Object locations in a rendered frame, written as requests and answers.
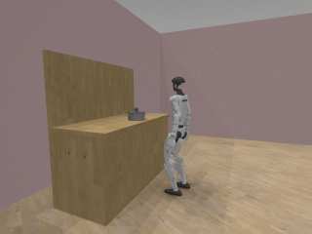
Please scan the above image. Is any robot right upper arm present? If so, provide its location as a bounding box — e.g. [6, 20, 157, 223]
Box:
[186, 96, 192, 117]

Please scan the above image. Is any table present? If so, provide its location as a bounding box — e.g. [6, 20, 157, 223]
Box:
[42, 50, 170, 226]

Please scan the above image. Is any lid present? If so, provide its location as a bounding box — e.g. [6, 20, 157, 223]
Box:
[128, 111, 145, 114]

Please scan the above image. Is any robot left foot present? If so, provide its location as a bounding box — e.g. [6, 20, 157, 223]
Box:
[164, 188, 182, 196]

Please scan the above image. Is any right robot forearm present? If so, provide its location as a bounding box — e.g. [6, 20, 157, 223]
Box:
[184, 115, 191, 132]

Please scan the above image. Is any robot right shin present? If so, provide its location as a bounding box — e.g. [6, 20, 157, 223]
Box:
[174, 158, 186, 184]

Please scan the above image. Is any pot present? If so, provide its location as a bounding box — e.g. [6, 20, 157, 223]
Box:
[127, 113, 146, 121]

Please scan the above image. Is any robot left upper arm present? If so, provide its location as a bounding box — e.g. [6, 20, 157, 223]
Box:
[170, 95, 181, 120]

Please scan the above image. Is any left robot hand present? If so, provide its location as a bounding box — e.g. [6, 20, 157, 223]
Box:
[166, 138, 176, 155]

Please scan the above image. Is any right robot hand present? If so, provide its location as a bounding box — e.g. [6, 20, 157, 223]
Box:
[182, 131, 189, 144]

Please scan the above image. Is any left robot forearm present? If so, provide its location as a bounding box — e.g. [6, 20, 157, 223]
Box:
[170, 114, 180, 139]

